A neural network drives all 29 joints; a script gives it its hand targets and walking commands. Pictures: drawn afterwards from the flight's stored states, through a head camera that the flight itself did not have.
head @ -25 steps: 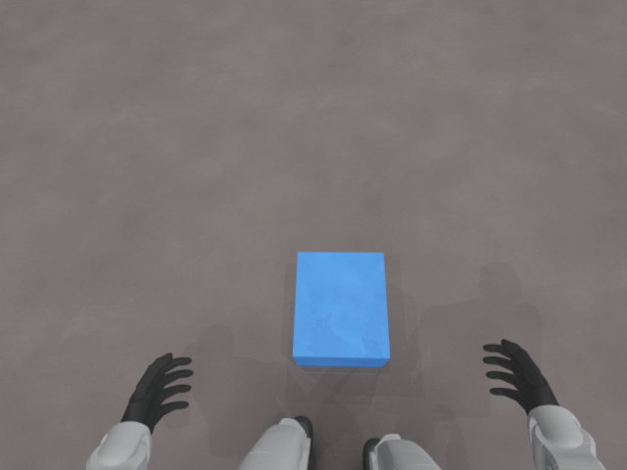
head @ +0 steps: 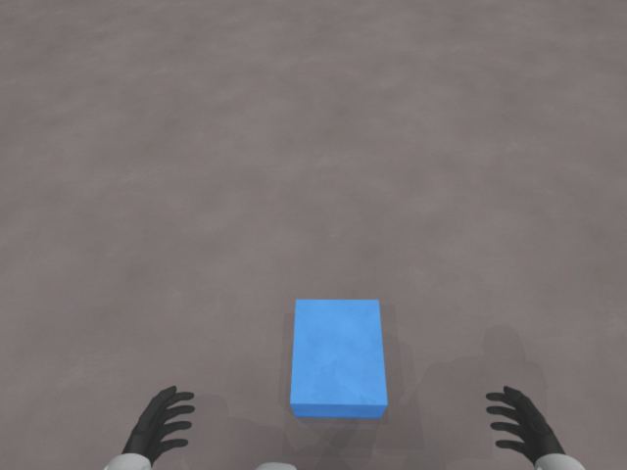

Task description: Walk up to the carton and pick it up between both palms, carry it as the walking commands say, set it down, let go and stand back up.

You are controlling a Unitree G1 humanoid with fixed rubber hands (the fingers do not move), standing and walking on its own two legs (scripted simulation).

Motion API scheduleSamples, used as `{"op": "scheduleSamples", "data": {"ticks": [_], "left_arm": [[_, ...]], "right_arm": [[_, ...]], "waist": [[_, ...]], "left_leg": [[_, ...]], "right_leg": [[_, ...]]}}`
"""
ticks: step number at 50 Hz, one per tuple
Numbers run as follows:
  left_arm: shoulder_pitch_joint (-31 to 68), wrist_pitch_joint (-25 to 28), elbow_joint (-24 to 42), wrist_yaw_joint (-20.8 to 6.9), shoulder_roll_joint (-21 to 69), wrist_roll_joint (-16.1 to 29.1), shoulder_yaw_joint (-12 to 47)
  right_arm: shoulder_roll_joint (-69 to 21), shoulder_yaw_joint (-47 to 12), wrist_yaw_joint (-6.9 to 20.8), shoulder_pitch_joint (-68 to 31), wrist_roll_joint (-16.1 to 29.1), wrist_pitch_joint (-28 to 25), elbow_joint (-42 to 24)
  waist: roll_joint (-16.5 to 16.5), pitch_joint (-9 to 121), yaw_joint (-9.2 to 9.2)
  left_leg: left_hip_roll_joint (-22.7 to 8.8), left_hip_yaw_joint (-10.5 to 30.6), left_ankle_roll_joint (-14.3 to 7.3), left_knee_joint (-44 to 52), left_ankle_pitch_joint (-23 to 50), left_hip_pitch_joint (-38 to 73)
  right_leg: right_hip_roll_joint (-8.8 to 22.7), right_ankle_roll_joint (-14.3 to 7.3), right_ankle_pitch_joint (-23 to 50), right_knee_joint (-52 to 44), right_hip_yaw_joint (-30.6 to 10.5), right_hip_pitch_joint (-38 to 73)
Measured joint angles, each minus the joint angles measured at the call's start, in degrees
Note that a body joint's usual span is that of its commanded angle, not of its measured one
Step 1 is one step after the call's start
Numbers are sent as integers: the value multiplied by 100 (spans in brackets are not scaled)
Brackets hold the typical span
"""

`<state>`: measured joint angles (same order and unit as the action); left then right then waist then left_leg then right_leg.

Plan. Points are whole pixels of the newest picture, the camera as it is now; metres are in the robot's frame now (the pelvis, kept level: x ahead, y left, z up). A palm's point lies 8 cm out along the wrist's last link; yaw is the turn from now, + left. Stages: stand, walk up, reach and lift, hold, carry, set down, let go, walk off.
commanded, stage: stand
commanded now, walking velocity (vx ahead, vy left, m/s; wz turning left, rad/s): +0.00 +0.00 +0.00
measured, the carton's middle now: (337, 358) +0.46 +0.00 -0.68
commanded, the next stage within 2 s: none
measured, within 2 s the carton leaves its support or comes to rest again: neither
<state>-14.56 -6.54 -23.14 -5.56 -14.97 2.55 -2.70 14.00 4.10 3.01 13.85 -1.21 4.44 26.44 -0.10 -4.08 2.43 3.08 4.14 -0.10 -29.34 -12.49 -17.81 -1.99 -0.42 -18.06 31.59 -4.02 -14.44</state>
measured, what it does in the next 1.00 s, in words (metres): stands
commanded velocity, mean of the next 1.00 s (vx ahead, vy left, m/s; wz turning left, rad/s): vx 0.00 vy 0.00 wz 0.00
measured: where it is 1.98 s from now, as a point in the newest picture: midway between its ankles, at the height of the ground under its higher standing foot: outside the picture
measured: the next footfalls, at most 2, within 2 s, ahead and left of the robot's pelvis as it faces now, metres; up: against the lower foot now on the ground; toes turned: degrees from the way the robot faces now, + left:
none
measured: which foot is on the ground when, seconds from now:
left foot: down 0.00-1.00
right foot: down 0.00-1.00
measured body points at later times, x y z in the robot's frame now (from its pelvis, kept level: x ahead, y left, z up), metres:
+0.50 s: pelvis +0.00 +0.00 +0.00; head -0.03 +0.00 +0.45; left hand +0.12 +0.27 -0.09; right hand +0.16 -0.26 -0.09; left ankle +0.03 +0.12 -0.73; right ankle -0.02 -0.11 -0.73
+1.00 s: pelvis -0.01 +0.00 +0.00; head -0.05 +0.00 +0.45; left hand +0.10 +0.28 -0.10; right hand +0.14 -0.26 -0.10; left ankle +0.03 +0.12 -0.73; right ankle -0.02 -0.11 -0.73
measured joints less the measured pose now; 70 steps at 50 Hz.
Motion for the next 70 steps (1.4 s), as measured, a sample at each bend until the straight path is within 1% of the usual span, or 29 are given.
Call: {"op": "scheduleSamples", "data": {"ticks": [3, 5, 9, 14, 20, 35, 47, 70], "left_arm": [[26, 137, -452, 317, 0, -182, -1], [24, 211, -767, 439, 0, -237, 1], [-9, 371, -1140, 540, 0, -309, 3], [-80, 491, -1354, 594, 0, -333, 4], [-156, 588, -1488, 623, 0, -352, 4], [-220, 724, -1713, 610, 0, -365, 4], [-221, 751, -1873, 625, 0, -365, 4], [-267, 771, -2434, 585, -33, -366, 4]], "right_arm": [[0, 1, -12, -1, -55, -65, 430], [0, 1, -24, -2, -78, -116, 710], [0, 1, -69, -3, -99, -215, 1018], [0, 1, -111, -1, -105, -321, 1145], [0, 0, -166, -1, -103, -410, 1197], [1, 0, -171, 5, -94, -491, 1453], [1, 0, -188, 5, -53, -506, 1665], [3, 0, -191, 27, -48, -543, 2143]], "waist": [[-12, 256, 0], [-12, 466, 0], [-15, 780, 0], [-15, 1050, 0], [-16, 1149, 0], [-20, 1150, 0], [-21, 1150, 0], [-31, 1076, 0]], "left_leg": [[0, 0, 0, -8, -31, 3], [0, 0, 0, -17, -63, 2], [0, 0, 0, -17, -86, 1], [0, 0, 0, -18, -93, 1], [0, 0, -1, -20, -74, -1], [0, 0, -11, -26, -49, -1], [0, 0, -18, -26, 3, -1], [0, 0, -41, -26, 174, -1]], "right_leg": [[0, 0, -29, 0, 0, 7], [0, 0, -55, 0, 0, 11], [0, 0, -79, 0, 0, 10], [1, 0, -86, 0, 0, 9], [0, 0, -64, 0, 0, 9], [0, -1, -38, 0, 0, 11], [-1, -2, 12, 0, 0, 11], [-3, -2, 177, -1, 1, 11]]}}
